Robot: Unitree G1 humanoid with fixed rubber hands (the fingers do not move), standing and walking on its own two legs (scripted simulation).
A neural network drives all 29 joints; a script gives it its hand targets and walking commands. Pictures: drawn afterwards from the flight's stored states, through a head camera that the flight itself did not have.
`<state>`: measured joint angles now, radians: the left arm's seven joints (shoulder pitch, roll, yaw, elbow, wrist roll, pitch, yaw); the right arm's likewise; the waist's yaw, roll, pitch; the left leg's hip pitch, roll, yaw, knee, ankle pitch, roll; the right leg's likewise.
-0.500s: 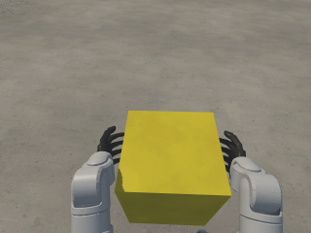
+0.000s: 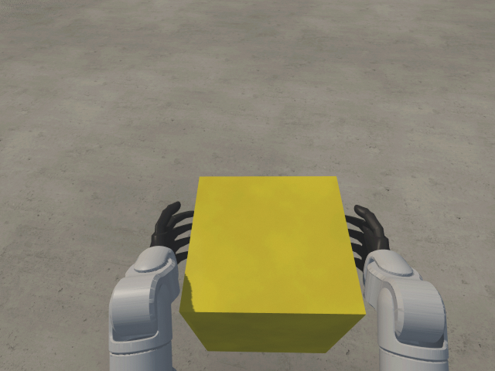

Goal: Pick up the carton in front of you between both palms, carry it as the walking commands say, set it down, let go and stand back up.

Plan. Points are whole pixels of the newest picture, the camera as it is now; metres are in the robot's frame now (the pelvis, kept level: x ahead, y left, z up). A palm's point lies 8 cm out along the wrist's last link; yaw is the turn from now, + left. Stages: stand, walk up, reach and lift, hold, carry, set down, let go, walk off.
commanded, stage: carry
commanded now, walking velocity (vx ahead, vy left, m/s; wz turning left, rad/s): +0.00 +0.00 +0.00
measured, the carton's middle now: (266, 270) +0.28 +0.00 +0.00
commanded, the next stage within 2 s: none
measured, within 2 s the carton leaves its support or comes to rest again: neither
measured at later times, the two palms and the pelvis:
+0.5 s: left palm (171, 187) +0.38 +0.16 +0.10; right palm (357, 194) +0.36 -0.14 +0.09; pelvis +0.11 +0.02 +0.01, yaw -2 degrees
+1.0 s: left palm (177, 205) +0.36 +0.15 +0.07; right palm (359, 214) +0.35 -0.15 +0.07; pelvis +0.09 +0.01 +0.00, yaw -3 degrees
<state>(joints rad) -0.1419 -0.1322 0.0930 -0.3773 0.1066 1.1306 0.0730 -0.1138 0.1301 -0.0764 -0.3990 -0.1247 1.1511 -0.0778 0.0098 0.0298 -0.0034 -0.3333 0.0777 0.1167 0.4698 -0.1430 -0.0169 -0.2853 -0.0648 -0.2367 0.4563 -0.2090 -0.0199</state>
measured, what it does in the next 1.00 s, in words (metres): shifts its weight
